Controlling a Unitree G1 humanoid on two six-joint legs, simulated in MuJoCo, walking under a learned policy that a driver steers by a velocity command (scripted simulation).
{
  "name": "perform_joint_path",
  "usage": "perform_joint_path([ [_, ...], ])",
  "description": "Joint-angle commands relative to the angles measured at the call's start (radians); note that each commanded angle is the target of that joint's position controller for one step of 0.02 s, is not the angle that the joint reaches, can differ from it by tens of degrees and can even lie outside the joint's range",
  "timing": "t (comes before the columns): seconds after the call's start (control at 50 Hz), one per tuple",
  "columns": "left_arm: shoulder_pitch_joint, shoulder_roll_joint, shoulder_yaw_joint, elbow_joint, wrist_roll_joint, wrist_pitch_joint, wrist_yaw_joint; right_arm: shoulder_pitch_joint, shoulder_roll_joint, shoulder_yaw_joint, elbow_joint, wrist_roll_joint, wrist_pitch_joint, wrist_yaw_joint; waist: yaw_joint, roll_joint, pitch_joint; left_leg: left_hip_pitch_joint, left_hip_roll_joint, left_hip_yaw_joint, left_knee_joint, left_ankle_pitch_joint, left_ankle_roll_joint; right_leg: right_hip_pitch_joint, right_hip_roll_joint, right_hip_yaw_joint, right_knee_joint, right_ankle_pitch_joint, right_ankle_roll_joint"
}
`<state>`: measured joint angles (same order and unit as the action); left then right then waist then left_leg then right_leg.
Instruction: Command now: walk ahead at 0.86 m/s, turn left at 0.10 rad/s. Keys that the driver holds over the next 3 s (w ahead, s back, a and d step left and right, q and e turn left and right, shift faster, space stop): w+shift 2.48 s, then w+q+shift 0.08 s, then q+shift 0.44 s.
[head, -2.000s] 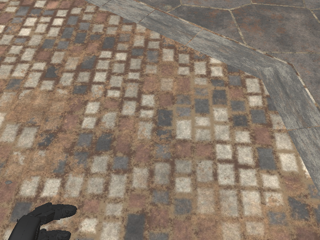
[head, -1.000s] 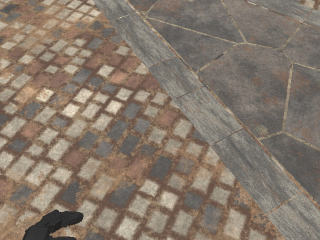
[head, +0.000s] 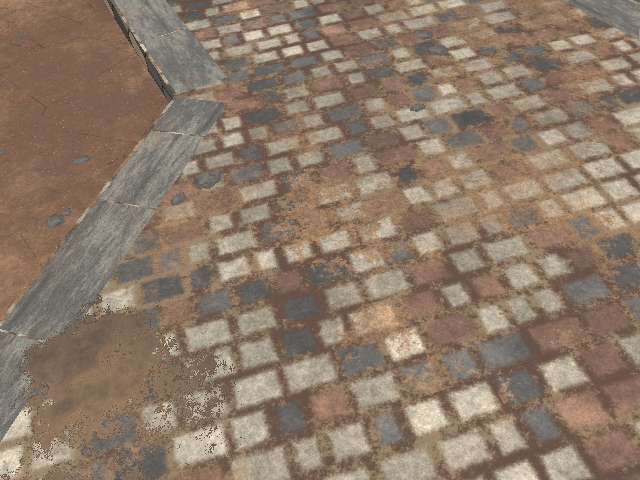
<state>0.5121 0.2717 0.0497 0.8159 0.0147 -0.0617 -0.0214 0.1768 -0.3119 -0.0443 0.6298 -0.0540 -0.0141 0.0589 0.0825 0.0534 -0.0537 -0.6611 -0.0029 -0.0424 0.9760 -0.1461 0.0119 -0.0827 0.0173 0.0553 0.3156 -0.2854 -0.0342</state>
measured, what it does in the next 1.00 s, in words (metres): walks ahead: left foot, then right foot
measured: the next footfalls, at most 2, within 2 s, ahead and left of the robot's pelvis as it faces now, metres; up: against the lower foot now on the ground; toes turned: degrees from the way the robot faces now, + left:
left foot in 0.22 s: +0.31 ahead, +0.13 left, +0.00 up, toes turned +3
right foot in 0.66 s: +0.78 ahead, -0.05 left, +0.00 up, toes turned -3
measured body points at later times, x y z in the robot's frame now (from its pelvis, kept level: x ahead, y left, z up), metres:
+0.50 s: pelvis +0.39 +0.05 -0.01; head +0.40 +0.05 +0.44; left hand +0.58 +0.30 -0.10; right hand +0.35 -0.23 -0.14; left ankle +0.27 +0.12 -0.75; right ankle +0.56 -0.10 -0.68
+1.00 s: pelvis +0.89 +0.04 -0.01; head +0.91 +0.05 +0.44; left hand +0.80 +0.31 -0.15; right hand +1.13 -0.18 -0.08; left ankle +1.12 +0.19 -0.69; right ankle +0.74 -0.05 -0.75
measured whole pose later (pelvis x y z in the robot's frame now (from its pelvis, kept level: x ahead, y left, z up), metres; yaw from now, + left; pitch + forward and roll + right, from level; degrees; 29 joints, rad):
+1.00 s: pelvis +0.89 +0.04 -0.01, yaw +1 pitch +1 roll -3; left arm 0.52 0.27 0.05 0.98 0.00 -0.12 -0.03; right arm 0.02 -0.26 0.01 0.70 -0.03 -0.06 0.06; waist 0.07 0.02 0.02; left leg -0.74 0.13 0.02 0.67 0.11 0.07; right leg 0.17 0.08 -0.07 0.10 -0.29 -0.05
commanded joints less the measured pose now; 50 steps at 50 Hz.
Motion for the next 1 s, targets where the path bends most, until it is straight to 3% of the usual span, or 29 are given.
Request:
perform_joint_path([
  [0.02, 0.001, 0.132, 0.032, -0.040, -0.004, -0.022, 0.001, -0.218, -0.037, 0.002, -0.113, 0.009, -0.020, 0.007, 0.019, -0.186, 0.138, -0.155, 0.028, 0.058, -0.132, 0.063, -0.006, 0.054, -0.183, 0.201, -0.228, -0.061, -0.121],
  [0.08, 0.063, 0.140, 0.030, -0.003, 0.003, -0.024, 0.008, -0.317, -0.025, 0.013, -0.136, 0.017, -0.026, 0.016, 0.058, -0.193, 0.163, -0.104, 0.028, 0.110, -0.276, 0.066, 0.015, 0.103, -0.208, 0.163, -0.245, 0.080, -0.127],
  [0.14, 0.082, 0.161, 0.030, 0.039, 0.006, -0.020, 0.019, -0.333, -0.030, 0.017, -0.146, 0.013, -0.031, 0.012, 0.037, -0.202, 0.169, -0.014, 0.003, 0.141, -0.377, -0.013, 0.061, 0.172, -0.244, 0.107, -0.195, 0.413, -0.122],
  [0.18, 0.071, 0.183, 0.029, 0.061, 0.001, -0.019, 0.026, -0.212, -0.047, 0.008, -0.113, 0.011, -0.034, -0.011, -0.041, -0.214, 0.082, 0.257, -0.078, 0.187, -0.406, -0.092, 0.107, 0.140, -0.245, 0.030, -0.008, 0.977, -0.100],
  [0.2, 0.052, 0.203, 0.031, 0.067, -0.002, -0.017, 0.030, -0.026, -0.073, -0.008, -0.057, 0.013, -0.037, -0.028, -0.141, -0.206, -0.015, 0.491, -0.107, 0.187, -0.420, -0.092, 0.133, 0.083, -0.235, -0.007, 0.194, 1.134, -0.087],
  [0.22, -0.004, 0.205, 0.030, 0.049, -0.004, -0.020, 0.031, 0.201, -0.122, -0.030, 0.011, 0.004, -0.043, -0.046, -0.263, -0.179, -0.120, 0.809, -0.031, 0.096, -0.427, -0.108, 0.165, -0.125, -0.201, -0.032, 0.463, 0.990, -0.070],
  [0.24, 0.017, 0.082, -0.001, -0.013, -0.024, -0.029, 0.022, 0.335, -0.230, -0.062, 0.036, -0.030, -0.047, -0.062, -0.271, 0.050, -0.297, 1.140, 0.281, -0.331, -0.485, -0.573, 0.233, -0.474, -0.089, -0.064, 0.875, 0.390, -0.045],
  [0.26, -0.027, 0.095, 0.003, -0.041, -0.020, -0.038, 0.017, 0.355, -0.238, -0.061, 0.043, -0.004, -0.047, -0.058, -0.260, 0.151, -0.370, 1.140, 0.413, -0.776, -0.689, -0.788, 0.265, -0.637, 0.029, 0.031, 1.056, -0.160, -0.064],
  [0.28, -0.155, 0.148, 0.020, -0.061, -0.008, -0.034, 0.019, 0.274, -0.187, -0.052, 0.070, 0.002, -0.044, -0.060, -0.233, 0.060, -0.138, 1.009, 0.357, -0.651, -0.704, -0.674, 0.243, -0.766, -0.037, 0.042, 1.095, -0.072, -0.079],
  [0.3, -0.199, 0.121, 0.008, -0.078, -0.005, -0.041, 0.009, 0.225, -0.138, -0.040, 0.079, 0.009, -0.049, -0.058, -0.197, 0.012, -0.020, 0.851, 0.320, -0.500, -0.720, -0.499, 0.243, -0.755, -0.083, 0.028, 1.039, 0.003, -0.078],
  [0.32, -0.202, 0.099, 0.001, -0.073, 0.003, -0.037, 0.000, 0.186, -0.104, -0.032, 0.087, 0.011, -0.055, -0.056, -0.148, -0.009, 0.045, 0.718, 0.270, -0.406, -0.753, -0.395, 0.225, -0.701, -0.111, 0.022, 0.974, 0.017, -0.070],
  [0.36, -0.159, 0.065, -0.009, -0.059, 0.028, -0.004, -0.019, 0.158, -0.056, -0.015, 0.108, 0.023, -0.070, -0.059, -0.068, 0.036, 0.103, 0.548, 0.207, -0.293, -0.823, -0.345, 0.209, -0.622, -0.142, 0.017, 0.907, 0.015, -0.038],
  [0.44, -0.372, 0.053, -0.021, -0.144, 0.032, 0.014, -0.034, 0.200, -0.053, -0.015, 0.157, 0.042, -0.100, -0.047, -0.061, 0.011, 0.235, 0.464, 0.151, -0.139, -0.955, -0.150, 0.220, -0.737, -0.174, -0.044, 0.717, 0.141, 0.001],
  [0.48, -0.455, 0.044, -0.032, -0.175, 0.022, 0.005, -0.044, 0.190, -0.053, -0.014, 0.164, 0.049, -0.114, -0.041, -0.057, -0.016, 0.244, 0.394, 0.100, -0.030, -0.978, 0.030, 0.197, -0.606, -0.157, -0.078, 0.505, 0.314, -0.004],
  [0.52, -0.511, 0.026, -0.041, -0.187, 0.011, -0.001, -0.057, 0.237, -0.081, -0.018, 0.191, 0.068, -0.130, -0.042, -0.073, -0.042, 0.234, 0.370, 0.125, 0.007, -1.062, 0.206, 0.189, -0.416, -0.117, -0.127, 0.365, 0.479, -0.035],
  [0.56, -0.535, 0.040, -0.040, -0.187, 0.010, -0.001, -0.049, 0.275, -0.116, -0.023, 0.223, 0.068, -0.128, -0.044, -0.078, -0.054, 0.216, 0.534, 0.144, 0.037, -1.041, 0.439, 0.178, -0.392, -0.080, -0.154, 0.291, 0.499, -0.061],
  [0.6, -0.509, 0.075, -0.027, -0.179, 0.020, 0.002, -0.032, 0.304, -0.163, -0.029, 0.246, 0.050, -0.115, -0.053, -0.060, -0.012, 0.126, 0.720, 0.166, 0.060, -0.871, 0.892, 0.148, -0.337, 0.002, -0.196, 0.276, 0.357, -0.086],
  [0.62, -0.428, 0.106, -0.015, -0.161, 0.022, 0.004, -0.019, 0.312, -0.187, -0.033, 0.258, 0.031, -0.100, -0.063, -0.016, 0.024, 0.055, 0.775, 0.182, 0.066, -0.709, 1.065, 0.134, -0.251, 0.041, -0.198, 0.286, 0.254, -0.099],
  [0.64, -0.248, 0.145, 0.003, -0.109, 0.021, 0.007, -0.004, 0.301, -0.208, -0.038, 0.266, 0.013, -0.080, -0.076, 0.069, 0.048, -0.045, 0.757, 0.193, 0.073, -0.469, 1.125, 0.123, -0.069, 0.069, -0.186, 0.296, 0.144, -0.116],
  [0.66, -0.039, 0.194, 0.025, -0.050, 0.030, 0.010, 0.015, 0.270, -0.200, -0.036, 0.264, 0.006, -0.069, -0.084, 0.173, 0.038, -0.134, 0.621, 0.161, 0.092, -0.158, 0.988, 0.113, 0.171, 0.020, -0.140, 0.284, 0.084, -0.139],
  [0.68, 0.070, 0.300, 0.057, -0.029, 0.052, 0.010, 0.035, 0.317, -0.068, -0.006, 0.225, 0.022, -0.076, -0.072, 0.141, -0.155, -0.253, 0.327, 0.046, 0.093, 0.291, 0.382, 0.101, 0.428, -0.242, 0.190, 0.273, -0.231, -0.193],
  [0.7, 0.034, 0.330, 0.067, -0.031, 0.040, 0.009, 0.021, 0.404, -0.010, 0.008, 0.199, 0.067, -0.098, -0.053, 0.044, -0.393, -0.410, 0.048, -0.126, -0.055, 0.571, -0.315, 0.083, 0.572, -0.435, 0.807, 0.027, -0.382, -0.306],
  [0.72, -0.076, 0.254, 0.063, -0.036, 0.027, 0.007, 0.011, 0.253, -0.082, -0.002, 0.180, 0.056, -0.100, -0.064, 0.047, -0.204, -0.245, -0.078, -0.036, -0.085, 0.587, -0.220, 0.110, 0.476, -0.365, 0.725, -0.024, -0.343, -0.272],
  [0.74, -0.127, 0.192, 0.049, -0.022, 0.018, -0.004, 0.010, 0.163, -0.080, 0.003, 0.159, 0.053, -0.105, -0.062, 0.023, -0.096, -0.093, -0.089, 0.019, -0.066, 0.516, -0.136, 0.110, 0.297, -0.341, 0.534, -0.024, -0.205, -0.252],
  [0.76, -0.159, 0.148, 0.039, -0.009, 0.025, -0.012, 0.008, 0.137, -0.058, 0.011, 0.156, 0.042, -0.102, -0.056, -0.016, -0.023, -0.016, -0.044, 0.057, -0.061, 0.434, -0.123, 0.108, 0.143, -0.303, 0.427, -0.052, -0.123, -0.229],
  [0.82, -0.168, 0.076, 0.011, 0.035, 0.015, -0.033, 0.011, 0.134, 0.000, 0.027, 0.140, 0.011, -0.052, -0.027, -0.114, -0.078, 0.094, 0.046, 0.109, -0.060, 0.298, -0.155, 0.071, -0.128, -0.227, 0.247, -0.154, -0.105, -0.194],
  [0.9, -0.150, 0.109, 0.019, 0.056, -0.005, -0.064, -0.001, -0.100, -0.005, 0.043, 0.040, 0.008, -0.046, -0.008, -0.113, -0.083, 0.224, -0.027, 0.159, 0.022, -0.041, 0.074, 0.033, -0.216, -0.154, 0.056, -0.295, 0.068, -0.189],
  [0.96, -0.111, 0.141, 0.027, 0.069, -0.028, -0.083, -0.006, -0.183, 0.012, 0.053, 0.032, 0.031, -0.055, 0.013, -0.084, -0.049, 0.203, 0.188, 0.101, 0.115, -0.305, 0.345, 0.055, -0.211, -0.128, -0.050, -0.397, 0.270, -0.165],
  [1.0, -0.075, 0.167, 0.031, 0.091, -0.029, -0.084, -0.003, -0.212, -0.013, 0.048, 0.026, 0.030, -0.057, 0.006, -0.078, -0.063, 0.219, 0.178, 0.093, 0.117, -0.392, 0.374, 0.078, -0.050, -0.174, -0.070, -0.387, 0.464, -0.154],
])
